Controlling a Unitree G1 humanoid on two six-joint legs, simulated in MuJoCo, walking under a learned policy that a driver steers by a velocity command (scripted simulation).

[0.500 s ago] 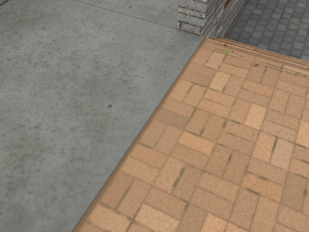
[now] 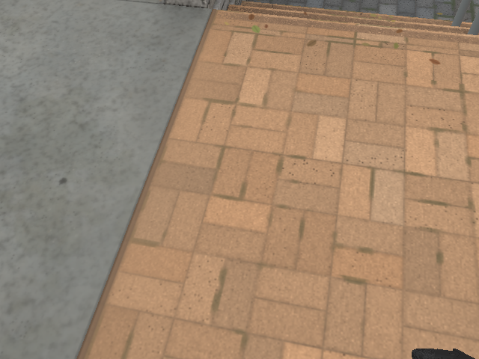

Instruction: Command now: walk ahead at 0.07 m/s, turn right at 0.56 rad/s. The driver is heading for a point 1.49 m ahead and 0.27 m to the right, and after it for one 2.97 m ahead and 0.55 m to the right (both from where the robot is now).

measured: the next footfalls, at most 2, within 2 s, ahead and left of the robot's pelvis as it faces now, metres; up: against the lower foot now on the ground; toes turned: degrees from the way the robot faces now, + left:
left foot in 0.20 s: +0.17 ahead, +0.14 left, +0.00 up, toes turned -15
right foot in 0.66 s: +0.01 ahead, -0.09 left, +0.00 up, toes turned -23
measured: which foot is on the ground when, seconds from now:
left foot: up 0.00-0.18, down 0.20-0.66, up 0.68-1.00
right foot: down 0.00-0.20, up 0.22-0.64, down 0.66-1.00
